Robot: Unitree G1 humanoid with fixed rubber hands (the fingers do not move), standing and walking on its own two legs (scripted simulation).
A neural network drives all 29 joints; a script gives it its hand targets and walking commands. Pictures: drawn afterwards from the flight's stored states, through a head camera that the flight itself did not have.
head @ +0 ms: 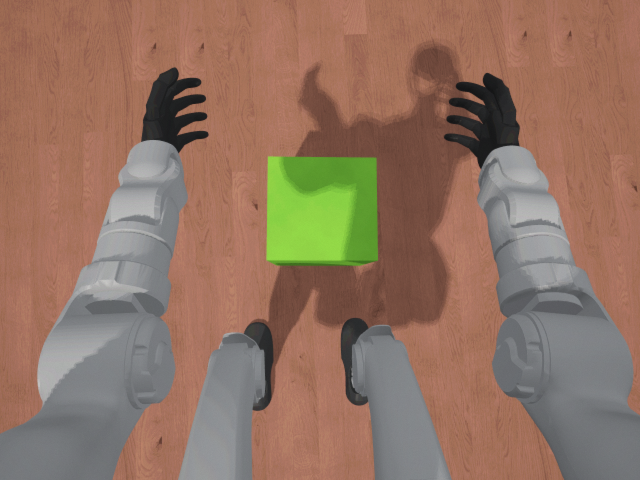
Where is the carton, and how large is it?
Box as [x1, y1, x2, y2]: [267, 157, 377, 265]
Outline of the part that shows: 268,157 267,260 277,265 360,265 377,260 376,158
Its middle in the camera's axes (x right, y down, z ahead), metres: +0.01 -0.06 +0.86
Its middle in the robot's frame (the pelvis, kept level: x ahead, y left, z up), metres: +0.47 -0.04 -0.51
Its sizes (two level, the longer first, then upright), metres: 0.210 0.200 0.250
